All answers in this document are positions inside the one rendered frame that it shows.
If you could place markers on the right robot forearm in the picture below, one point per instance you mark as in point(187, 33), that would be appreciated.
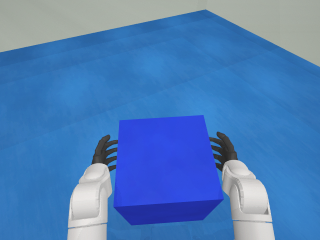
point(249, 203)

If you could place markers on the carton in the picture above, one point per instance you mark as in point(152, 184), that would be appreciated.
point(165, 171)

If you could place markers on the left robot forearm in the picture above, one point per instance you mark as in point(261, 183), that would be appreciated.
point(88, 208)

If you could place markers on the robot left hand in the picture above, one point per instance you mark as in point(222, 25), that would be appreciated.
point(101, 153)

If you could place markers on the robot right hand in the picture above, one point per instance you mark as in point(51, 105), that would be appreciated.
point(226, 150)

